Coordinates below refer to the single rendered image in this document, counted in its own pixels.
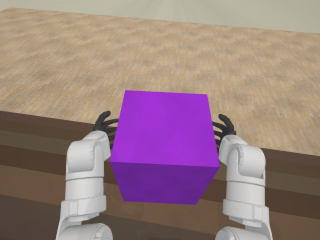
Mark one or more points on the robot left upper arm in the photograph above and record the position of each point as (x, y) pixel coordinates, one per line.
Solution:
(94, 231)

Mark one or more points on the robot right forearm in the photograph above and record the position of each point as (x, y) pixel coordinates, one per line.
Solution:
(245, 192)

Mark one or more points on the carton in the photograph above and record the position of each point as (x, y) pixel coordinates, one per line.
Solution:
(164, 149)

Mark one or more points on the right robot hand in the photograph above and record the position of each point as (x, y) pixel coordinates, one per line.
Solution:
(226, 130)

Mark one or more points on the left robot hand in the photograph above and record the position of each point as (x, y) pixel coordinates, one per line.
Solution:
(100, 125)

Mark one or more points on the robot left forearm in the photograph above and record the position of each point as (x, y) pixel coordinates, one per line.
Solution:
(84, 190)

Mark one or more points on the robot right upper arm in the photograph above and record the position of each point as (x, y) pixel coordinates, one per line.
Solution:
(234, 233)

